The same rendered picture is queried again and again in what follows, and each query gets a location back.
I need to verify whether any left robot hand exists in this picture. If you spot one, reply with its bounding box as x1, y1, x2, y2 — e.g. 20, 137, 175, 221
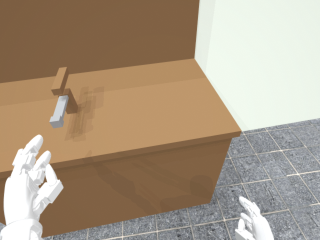
3, 135, 64, 226

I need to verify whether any left robot forearm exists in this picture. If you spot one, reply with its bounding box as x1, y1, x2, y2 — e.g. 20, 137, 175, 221
0, 218, 44, 240

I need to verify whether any right robot hand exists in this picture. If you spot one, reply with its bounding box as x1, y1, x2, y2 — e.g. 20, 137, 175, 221
235, 196, 274, 240

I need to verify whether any tap lever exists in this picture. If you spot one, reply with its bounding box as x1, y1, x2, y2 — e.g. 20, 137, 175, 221
49, 95, 69, 128

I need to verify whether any counter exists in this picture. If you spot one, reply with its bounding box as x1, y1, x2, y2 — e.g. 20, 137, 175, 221
0, 0, 242, 238

